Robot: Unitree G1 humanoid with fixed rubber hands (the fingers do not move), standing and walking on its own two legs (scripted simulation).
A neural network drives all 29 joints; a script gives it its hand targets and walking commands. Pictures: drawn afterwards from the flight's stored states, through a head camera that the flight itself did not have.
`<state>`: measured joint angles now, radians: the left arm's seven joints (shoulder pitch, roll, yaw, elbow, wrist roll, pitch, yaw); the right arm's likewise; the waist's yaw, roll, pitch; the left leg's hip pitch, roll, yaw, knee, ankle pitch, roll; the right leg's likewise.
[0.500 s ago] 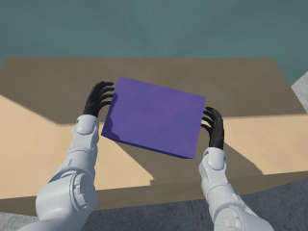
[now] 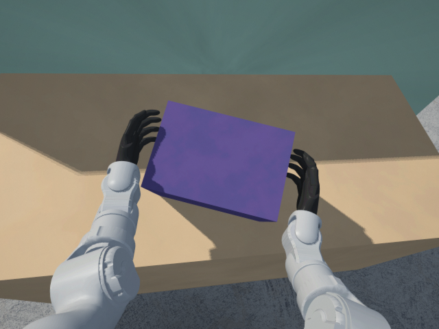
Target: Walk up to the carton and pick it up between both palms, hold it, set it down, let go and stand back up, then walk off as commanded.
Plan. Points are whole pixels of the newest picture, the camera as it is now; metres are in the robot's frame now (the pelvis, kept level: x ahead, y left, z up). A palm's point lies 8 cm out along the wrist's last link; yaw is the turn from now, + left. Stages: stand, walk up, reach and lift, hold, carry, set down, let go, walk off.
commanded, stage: set down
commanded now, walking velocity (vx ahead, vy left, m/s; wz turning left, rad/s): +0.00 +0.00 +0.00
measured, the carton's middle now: (219, 167) +0.45 +0.01 -0.06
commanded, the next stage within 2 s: none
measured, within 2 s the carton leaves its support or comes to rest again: rests again in 0.60 s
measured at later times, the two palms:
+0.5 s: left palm (130, 156) +0.45 +0.18 -0.01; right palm (294, 215) +0.35 -0.14 -0.05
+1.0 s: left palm (89, 186) +0.38 +0.24 +0.00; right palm (299, 216) +0.34 -0.14 -0.02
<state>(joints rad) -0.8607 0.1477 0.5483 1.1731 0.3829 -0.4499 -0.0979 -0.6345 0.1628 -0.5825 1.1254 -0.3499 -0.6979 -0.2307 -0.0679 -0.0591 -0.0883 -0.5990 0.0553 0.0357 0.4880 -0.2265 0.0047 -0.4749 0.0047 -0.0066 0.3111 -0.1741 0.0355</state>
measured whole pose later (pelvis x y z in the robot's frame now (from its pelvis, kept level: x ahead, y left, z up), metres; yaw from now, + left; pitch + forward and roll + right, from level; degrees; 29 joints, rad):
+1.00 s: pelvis -0.07 +0.03 -0.06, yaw -1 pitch +24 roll -5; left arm -1.07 0.33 -0.15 1.64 -0.30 -0.51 -0.03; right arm -0.97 -0.09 -0.21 1.62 0.18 -0.49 -0.17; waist -0.07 -0.01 -0.26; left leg -1.04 0.04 0.02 0.93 -0.33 0.01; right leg -0.93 -0.02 -0.01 0.80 -0.31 0.05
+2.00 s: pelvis -0.08 +0.01 -0.04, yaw +1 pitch +10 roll -3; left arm -0.73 0.36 -0.12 1.38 -0.30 -0.40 -0.15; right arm -0.55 -0.10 0.04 1.17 0.31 -0.43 -0.24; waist -0.07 0.00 -0.12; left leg -0.73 0.04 0.02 0.87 -0.32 0.02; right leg -0.64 -0.01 -0.01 0.77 -0.32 0.06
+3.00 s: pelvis -0.05 +0.00 -0.01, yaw +1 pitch -5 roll -2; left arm 0.08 0.40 0.04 0.61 -0.26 -0.29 -0.24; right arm 0.24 -0.06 0.11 0.40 0.25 -0.45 -0.26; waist -0.02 -0.01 0.07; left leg -0.24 0.04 0.02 0.62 -0.29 0.02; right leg -0.16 -0.01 -0.01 0.52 -0.29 0.04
